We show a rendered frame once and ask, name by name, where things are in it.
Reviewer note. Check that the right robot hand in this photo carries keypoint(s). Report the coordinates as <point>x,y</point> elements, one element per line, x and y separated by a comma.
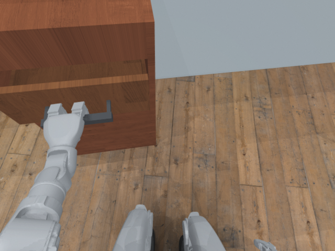
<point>264,246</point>

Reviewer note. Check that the robot left forearm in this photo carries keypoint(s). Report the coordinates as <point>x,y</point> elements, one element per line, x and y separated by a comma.
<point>45,198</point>

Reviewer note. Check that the left robot upper arm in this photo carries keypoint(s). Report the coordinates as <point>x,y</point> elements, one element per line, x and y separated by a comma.
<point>31,235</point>

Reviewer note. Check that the robot left shin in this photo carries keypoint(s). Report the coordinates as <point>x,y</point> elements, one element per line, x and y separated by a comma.
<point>148,241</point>

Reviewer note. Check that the drawer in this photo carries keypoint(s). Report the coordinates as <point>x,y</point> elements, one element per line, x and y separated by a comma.
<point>124,83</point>

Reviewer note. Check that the cabinet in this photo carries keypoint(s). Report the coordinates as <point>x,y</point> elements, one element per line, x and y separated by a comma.
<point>47,33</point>

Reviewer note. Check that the left robot hand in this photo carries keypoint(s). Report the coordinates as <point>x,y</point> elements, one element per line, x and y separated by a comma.
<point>62,128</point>

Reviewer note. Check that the handle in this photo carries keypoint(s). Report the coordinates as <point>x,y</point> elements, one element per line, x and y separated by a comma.
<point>93,118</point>

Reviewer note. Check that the left robot thigh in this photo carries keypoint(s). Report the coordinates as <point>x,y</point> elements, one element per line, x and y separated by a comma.
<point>136,228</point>

